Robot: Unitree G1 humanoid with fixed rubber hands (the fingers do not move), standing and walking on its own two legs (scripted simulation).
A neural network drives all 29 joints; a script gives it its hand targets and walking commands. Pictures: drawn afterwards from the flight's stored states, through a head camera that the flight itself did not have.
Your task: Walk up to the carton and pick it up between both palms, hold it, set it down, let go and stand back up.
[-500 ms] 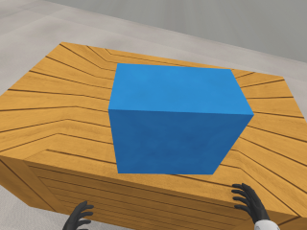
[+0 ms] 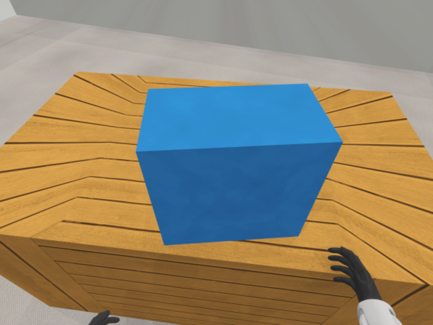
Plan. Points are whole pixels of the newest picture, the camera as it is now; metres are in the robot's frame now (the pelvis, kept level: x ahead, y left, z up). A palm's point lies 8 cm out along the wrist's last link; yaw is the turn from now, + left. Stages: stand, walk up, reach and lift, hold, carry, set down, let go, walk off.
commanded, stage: stand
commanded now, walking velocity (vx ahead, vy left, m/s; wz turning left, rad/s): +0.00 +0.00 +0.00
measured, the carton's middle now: (230, 170) +0.43 +0.00 +0.06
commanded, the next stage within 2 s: none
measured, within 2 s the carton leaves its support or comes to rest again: neither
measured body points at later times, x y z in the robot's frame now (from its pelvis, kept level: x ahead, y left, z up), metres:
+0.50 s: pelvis +0.01 +0.01 +0.00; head +0.03 +0.00 +0.45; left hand +0.16 +0.25 -0.11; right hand +0.05 -0.24 -0.13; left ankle -0.03 +0.11 -0.73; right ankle +0.04 -0.11 -0.73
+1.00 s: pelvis +0.02 +0.01 +0.00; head +0.03 +0.01 +0.45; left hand +0.14 +0.25 -0.13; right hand +0.05 -0.26 -0.13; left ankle -0.03 +0.12 -0.73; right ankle +0.04 -0.11 -0.73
